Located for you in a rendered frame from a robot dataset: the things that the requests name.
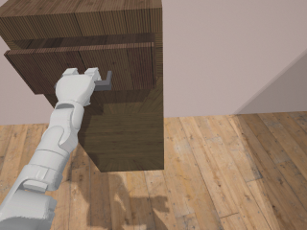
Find cabinet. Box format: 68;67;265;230
0;0;164;173

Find handle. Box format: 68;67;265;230
54;70;112;91

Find drawer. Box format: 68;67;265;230
4;32;156;95

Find left robot upper arm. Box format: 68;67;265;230
0;189;58;230

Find left robot forearm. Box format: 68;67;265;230
0;100;84;218

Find robot left hand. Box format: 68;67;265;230
56;67;102;106

